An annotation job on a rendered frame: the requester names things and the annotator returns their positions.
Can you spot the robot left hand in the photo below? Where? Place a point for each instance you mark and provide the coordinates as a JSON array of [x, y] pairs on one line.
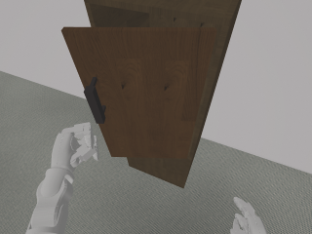
[[66, 144]]

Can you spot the cupboard door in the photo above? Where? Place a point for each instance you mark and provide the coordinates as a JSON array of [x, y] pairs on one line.
[[151, 81]]

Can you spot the robot left forearm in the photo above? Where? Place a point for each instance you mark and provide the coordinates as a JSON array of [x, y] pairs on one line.
[[53, 196]]

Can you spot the robot right hand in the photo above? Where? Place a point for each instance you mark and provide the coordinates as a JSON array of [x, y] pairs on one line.
[[251, 223]]

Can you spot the handle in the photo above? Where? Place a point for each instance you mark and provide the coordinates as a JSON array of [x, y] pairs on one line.
[[92, 98]]

